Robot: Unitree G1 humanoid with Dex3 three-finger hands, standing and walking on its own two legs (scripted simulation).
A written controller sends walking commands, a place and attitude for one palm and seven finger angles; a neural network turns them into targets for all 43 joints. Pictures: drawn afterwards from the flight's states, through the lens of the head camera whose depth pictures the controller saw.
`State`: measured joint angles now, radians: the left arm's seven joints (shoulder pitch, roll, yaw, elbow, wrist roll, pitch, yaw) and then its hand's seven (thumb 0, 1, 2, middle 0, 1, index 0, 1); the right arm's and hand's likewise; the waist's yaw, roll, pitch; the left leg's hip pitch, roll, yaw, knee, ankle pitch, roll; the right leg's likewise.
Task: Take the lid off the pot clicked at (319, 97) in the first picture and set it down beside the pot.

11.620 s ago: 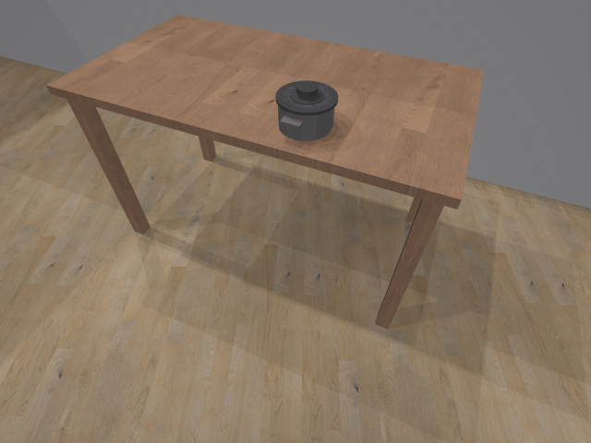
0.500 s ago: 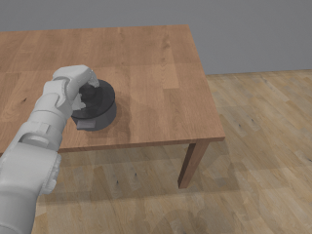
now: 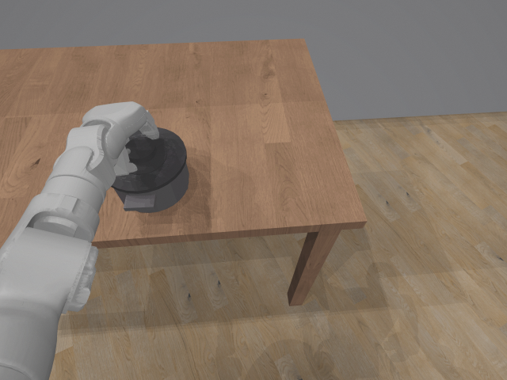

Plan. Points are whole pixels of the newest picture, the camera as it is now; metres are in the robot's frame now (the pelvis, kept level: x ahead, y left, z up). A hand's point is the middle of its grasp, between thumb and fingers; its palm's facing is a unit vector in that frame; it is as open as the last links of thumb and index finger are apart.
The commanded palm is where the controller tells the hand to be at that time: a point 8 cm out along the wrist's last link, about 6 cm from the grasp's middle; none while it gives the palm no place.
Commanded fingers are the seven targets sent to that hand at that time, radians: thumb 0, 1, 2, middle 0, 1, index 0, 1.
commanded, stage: lower the open fingers around the knob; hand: left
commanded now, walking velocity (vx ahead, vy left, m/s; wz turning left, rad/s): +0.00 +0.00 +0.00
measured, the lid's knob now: (140, 149) +0.50 +0.18 +0.05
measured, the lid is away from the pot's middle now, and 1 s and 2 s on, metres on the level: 0.00 0.00 0.00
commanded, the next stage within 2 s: close the fingers and squeeze the knob in 0.06 s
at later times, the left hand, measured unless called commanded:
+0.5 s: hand (126, 157) +0.47 +0.20 +0.07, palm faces -0.37 -0.09 -0.93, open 9.9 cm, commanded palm +0.47 +0.20 +0.12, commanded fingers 0.00 0.05 0.98 -0.54 -0.93 -0.54 -0.93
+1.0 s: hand (125, 155) +0.47 +0.20 +0.07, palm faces -0.35 -0.08 -0.93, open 8.8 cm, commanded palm +0.47 +0.20 +0.12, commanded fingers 0.00 0.32 0.85 -0.67 -1.04 -0.64 -1.01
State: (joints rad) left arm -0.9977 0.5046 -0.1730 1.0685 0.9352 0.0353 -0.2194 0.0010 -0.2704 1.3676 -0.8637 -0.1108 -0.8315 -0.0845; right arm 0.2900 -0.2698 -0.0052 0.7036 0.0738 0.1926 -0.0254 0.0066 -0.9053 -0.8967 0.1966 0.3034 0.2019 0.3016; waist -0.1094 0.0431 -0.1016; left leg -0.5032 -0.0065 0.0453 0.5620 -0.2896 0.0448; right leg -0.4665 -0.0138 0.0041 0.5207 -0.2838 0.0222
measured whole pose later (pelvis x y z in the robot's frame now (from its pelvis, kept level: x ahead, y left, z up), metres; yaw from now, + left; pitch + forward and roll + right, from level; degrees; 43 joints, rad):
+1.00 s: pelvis +0.01 +0.00 +0.00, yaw +0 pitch +12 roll -1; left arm -0.93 0.49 -0.18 1.00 0.93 0.06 -0.19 0.01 0.18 0.86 -0.57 -1.00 -0.47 -0.91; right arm 0.25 -0.26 -0.01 0.69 0.07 0.21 -0.01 0.01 -0.91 -0.90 0.20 0.30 0.20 0.30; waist -0.09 0.05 -0.09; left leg -0.47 -0.01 0.04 0.54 -0.29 0.05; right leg -0.42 -0.02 0.00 0.50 -0.28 0.02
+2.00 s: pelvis +0.00 +0.00 +0.00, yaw +0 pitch +11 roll -1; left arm -0.94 0.50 -0.18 1.01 0.93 0.04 -0.23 0.04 0.31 0.84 -0.86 -1.17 -0.40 -0.85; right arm 0.27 -0.27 -0.01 0.71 0.07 0.19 -0.04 0.01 -0.91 -0.90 0.20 0.30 0.20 0.30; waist -0.10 0.04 -0.07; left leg -0.45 -0.01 0.04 0.53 -0.28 0.05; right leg -0.41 -0.01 0.00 0.48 -0.26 0.02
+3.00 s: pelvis +0.00 +0.00 +0.01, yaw +2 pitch +8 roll -1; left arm -1.09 0.53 -0.23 0.96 0.90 0.10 -0.37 0.06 0.31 0.85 -0.88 -1.18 -0.40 -0.85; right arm 0.23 -0.28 0.01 0.71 0.08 0.18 -0.03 0.01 -0.91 -0.90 0.20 0.30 0.20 0.30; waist -0.08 0.05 -0.05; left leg -0.36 -0.03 0.02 0.46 -0.24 0.05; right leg -0.32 -0.03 -0.02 0.42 -0.25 0.03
